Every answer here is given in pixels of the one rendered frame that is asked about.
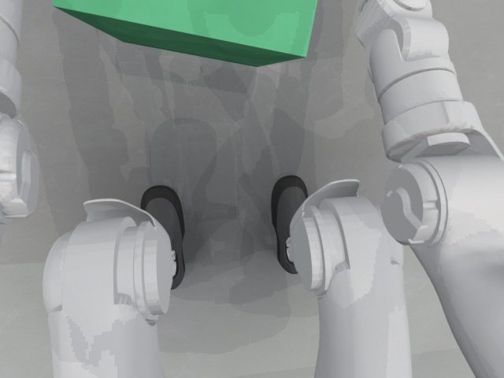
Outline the right robot thigh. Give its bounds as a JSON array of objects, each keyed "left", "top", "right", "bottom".
[{"left": 295, "top": 196, "right": 412, "bottom": 378}]

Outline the robot right forearm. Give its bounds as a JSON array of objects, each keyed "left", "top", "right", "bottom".
[{"left": 354, "top": 0, "right": 504, "bottom": 163}]

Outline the robot left forearm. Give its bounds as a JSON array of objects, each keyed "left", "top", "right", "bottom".
[{"left": 0, "top": 0, "right": 23, "bottom": 119}]

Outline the left robot upper arm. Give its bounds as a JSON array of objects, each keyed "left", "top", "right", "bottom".
[{"left": 0, "top": 112, "right": 39, "bottom": 246}]

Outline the carton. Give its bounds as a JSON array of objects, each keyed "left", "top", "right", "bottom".
[{"left": 52, "top": 0, "right": 317, "bottom": 67}]

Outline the right robot upper arm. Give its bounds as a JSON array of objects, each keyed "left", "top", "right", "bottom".
[{"left": 380, "top": 154, "right": 504, "bottom": 378}]

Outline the robot thigh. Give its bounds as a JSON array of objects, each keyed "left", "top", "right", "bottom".
[
  {"left": 48, "top": 217, "right": 170, "bottom": 378},
  {"left": 295, "top": 196, "right": 412, "bottom": 378}
]

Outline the left robot thigh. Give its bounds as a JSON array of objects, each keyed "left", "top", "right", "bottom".
[{"left": 48, "top": 217, "right": 170, "bottom": 378}]

